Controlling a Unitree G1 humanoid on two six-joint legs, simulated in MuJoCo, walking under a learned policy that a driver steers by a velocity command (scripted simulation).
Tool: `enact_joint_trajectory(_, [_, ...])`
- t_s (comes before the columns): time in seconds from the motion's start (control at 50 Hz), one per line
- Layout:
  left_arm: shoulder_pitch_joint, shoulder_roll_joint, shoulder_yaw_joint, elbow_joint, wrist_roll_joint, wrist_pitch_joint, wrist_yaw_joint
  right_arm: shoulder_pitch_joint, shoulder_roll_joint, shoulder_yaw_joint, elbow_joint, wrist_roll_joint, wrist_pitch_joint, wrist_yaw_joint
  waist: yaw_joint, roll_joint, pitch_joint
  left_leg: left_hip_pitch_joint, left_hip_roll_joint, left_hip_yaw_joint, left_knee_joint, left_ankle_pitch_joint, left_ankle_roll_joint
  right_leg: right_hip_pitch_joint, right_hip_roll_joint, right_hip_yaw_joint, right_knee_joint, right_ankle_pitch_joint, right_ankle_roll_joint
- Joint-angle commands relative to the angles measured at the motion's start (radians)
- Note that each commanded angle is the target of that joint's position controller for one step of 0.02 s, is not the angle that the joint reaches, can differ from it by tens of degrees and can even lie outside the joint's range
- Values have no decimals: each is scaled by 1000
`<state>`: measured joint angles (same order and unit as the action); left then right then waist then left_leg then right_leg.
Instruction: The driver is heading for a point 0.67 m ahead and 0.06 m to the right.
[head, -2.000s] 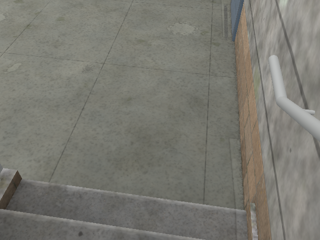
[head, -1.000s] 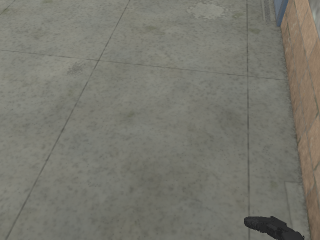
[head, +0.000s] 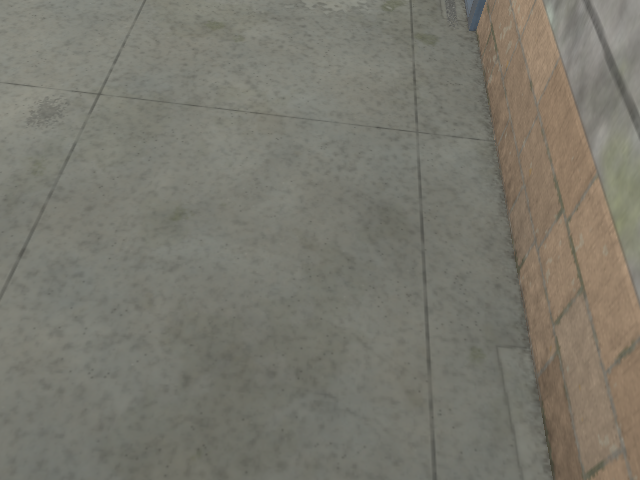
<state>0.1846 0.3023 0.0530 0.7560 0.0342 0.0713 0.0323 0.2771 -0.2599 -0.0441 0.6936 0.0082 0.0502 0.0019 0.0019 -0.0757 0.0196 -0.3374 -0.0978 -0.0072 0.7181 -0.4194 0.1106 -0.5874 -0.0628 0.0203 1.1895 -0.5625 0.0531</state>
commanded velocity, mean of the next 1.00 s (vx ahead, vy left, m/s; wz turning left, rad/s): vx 0.47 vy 0.00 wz -0.25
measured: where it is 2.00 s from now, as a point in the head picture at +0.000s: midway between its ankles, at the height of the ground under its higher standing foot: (398, 358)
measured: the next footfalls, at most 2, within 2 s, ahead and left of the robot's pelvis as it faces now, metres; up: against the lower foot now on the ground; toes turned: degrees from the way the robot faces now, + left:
right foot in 0.98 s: +0.42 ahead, -0.15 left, -0.17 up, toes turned -24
left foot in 1.34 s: +0.88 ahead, -0.17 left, -0.17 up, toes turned -18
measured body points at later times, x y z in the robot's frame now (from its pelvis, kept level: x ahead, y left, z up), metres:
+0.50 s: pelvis +0.03 +0.03 +0.02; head +0.00 +0.06 +0.47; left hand +0.03 +0.31 -0.13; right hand +0.11 -0.22 -0.09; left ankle -0.03 +0.06 -0.72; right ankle +0.10 -0.13 -0.61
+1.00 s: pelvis +0.32 -0.07 -0.14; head +0.35 -0.08 +0.31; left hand +0.61 +0.07 -0.24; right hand +0.05 -0.22 -0.25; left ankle +0.03 +0.07 -0.63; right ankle +0.39 -0.13 -0.87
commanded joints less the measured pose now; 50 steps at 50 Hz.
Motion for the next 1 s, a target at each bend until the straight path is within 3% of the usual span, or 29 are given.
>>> enact_joint_trajectory(0.02, [-50,80,11,-82,11,-7,12,-5,-114,-25,-67,16,14,-25,0,233,-42,200,243,-363,-252,869,140,-263,1,31,131,165,28])
enact_joint_trajectory(0.04, [-81,81,13,-100,5,4,9,12,-134,-33,-64,16,4,-24,-1,180,-48,167,231,-363,-258,897,114,-221,17,24,163,195,25])
enact_joint_trajectory(0.08, [-26,54,6,-84,18,4,0,16,-154,-46,-58,11,0,-27,12,115,-93,206,208,-356,-255,895,74,-217,22,24,144,287,13])
enact_joint_trajectory(0.12, [-17,36,-3,-65,19,-4,-4,13,-163,-44,-71,13,4,-33,11,138,-110,195,176,-330,-235,877,44,-185,45,-8,171,384,-2])
enact_joint_trajectory(0.14, [2,35,-1,-60,29,-12,-5,4,-171,-44,-70,-7,1,-31,21,126,-121,198,179,-363,-207,935,49,-183,54,-8,230,425,-16])
enact_joint_trajectory(0.16, [14,45,2,-54,33,-16,-6,8,-173,-44,-76,-7,1,-30,18,121,-122,201,181,-365,-203,968,40,-197,53,-6,247,433,-25])
enact_joint_trajectory(0.22, [-58,21,-10,-88,32,1,-2,62,-137,-27,-59,6,10,-39,-27,175,-80,275,179,-402,-223,846,15,-306,59,-8,195,409,-19])
enact_joint_trajectory(0.28, [-27,23,-9,-66,6,6,-15,64,-83,2,-54,-13,22,-51,-38,182,-68,310,191,-417,-265,756,-15,-259,58,19,55,415,-10])
enact_joint_trajectory(0.32, [73,11,-10,7,-14,2,-25,119,-58,23,-14,-37,10,-53,-46,166,-102,322,211,-455,-323,462,-24,-175,79,125,26,449,-23])
enact_joint_trajectory(0.34, [77,47,2,19,-15,-1,-23,154,-138,-6,10,-36,-1,-42,-58,184,-57,320,229,-497,-400,177,2,-221,119,159,49,429,-40])
enact_joint_trajectory(0.36, [40,77,13,34,-4,-6,-20,174,-174,-18,30,-46,-20,-34,-81,171,7,325,250,-533,-454,-66,28,-300,142,211,83,421,-54])
enact_joint_trajectory(0.4, [-16,87,27,32,5,-18,-25,153,-164,-16,45,-37,-48,-24,-78,134,136,334,267,-554,-511,-253,23,-424,161,269,-13,420,-49])
enact_joint_trajectory(0.44, [41,95,35,73,14,-31,-36,114,-169,-27,63,-51,-84,-20,-44,144,109,365,280,-515,-492,-163,12,-428,156,288,60,454,-63])
enact_joint_trajectory(0.46, [45,85,36,72,5,-37,-43,115,-164,-30,78,-48,-100,-17,-25,116,101,367,290,-480,-499,-143,8,-423,141,284,67,472,-62])
enact_joint_trajectory(0.52, [50,73,42,98,12,-45,-56,96,-139,-28,102,-40,-132,-14,-22,92,103,329,272,-395,-496,-59,1,-411,116,260,103,505,-66])
enact_joint_trajectory(0.56, [52,115,64,100,-2,-50,-71,100,-140,-32,131,-50,-146,-8,-4,76,132,279,244,-300,-474,-53,-16,-372,101,241,-22,615,-58])
enact_joint_trajectory(0.6, [31,108,77,105,-6,-77,-84,141,-111,-27,170,-45,-175,-8,-20,108,113,273,229,-224,-416,-12,-38,-327,87,219,-138,752,-68])
enact_joint_trajectory(0.62, [12,88,75,105,-8,-81,-82,182,-108,-27,193,-40,-185,-14,-35,138,116,277,239,-220,-410,-36,-42,-325,83,205,-144,777,-74])
enact_joint_trajectory(0.68, [-30,58,65,99,-2,-96,-97,204,-76,-21,232,-62,-210,-14,-50,115,146,151,218,-118,-340,-67,-47,-229,75,139,-301,984,-101])
enact_joint_trajectory(0.72, [-72,44,54,99,-14,-112,-99,207,-78,-22,247,-76,-217,-10,-69,133,169,147,215,-98,-285,-4,-46,-212,72,102,-350,1011,-130])
enact_joint_trajectory(0.76, [-128,45,47,80,-9,-122,-98,267,-64,-16,282,-79,-226,-16,-87,129,203,214,241,-89,-197,103,-48,-279,71,70,-363,982,-151])
enact_joint_trajectory(0.82, [-292,10,25,1,13,-125,-114,418,-75,-16,334,-79,-222,-15,-173,114,239,454,286,-77,-93,361,-50,-482,58,-27,-448,880,-178])
enact_joint_trajectory(0.86, [-384,-11,5,-27,6,-114,-129,430,-48,-5,357,-65,-215,-18,-200,89,253,399,280,-42,-118,393,-54,-355,64,-105,-570,901,-181])
enact_joint_trajectory(0.9, [-357,-27,-13,-38,10,-120,-132,405,-33,20,363,-34,-199,-47,-161,68,285,241,268,53,-69,622,-52,-66,104,-228,-680,867,-182])
enact_joint_trajectory(0.92, [-257,-34,-19,-15,9,-116,-120,409,-46,21,383,-36,-189,-49,-110,78,263,152,304,36,10,692,-34,121,93,-195,-676,850,-192])
enact_joint_trajectory(0.94, [-44,12,-2,61,3,-109,-98,362,-77,17,381,-52,-187,-50,-3,96,153,150,322,10,198,822,-11,307,40,-113,-688,874,-212])
enact_joint_trajectory(0.96, [217,82,25,149,-3,-100,-77,333,-68,22,390,-53,-197,-39,120,88,-29,165,270,37,458,976,-23,563,89,-119,-683,896,-238])
enact_joint_trajectory(0.98, [395,152,46,204,33,-98,-74,257,-139,1,390,-26,-187,-26,245,53,-70,-88,157,150,931,616,-69,840,30,-30,-763,834,-344])
enact_joint_trajectory(1.0, [388,218,67,222,43,-94,-68,234,-58,18,336,-23,-190,-16,174,-66,-146,-492,88,94,1217,-295,-54,1166,-136,103,-495,992,-389])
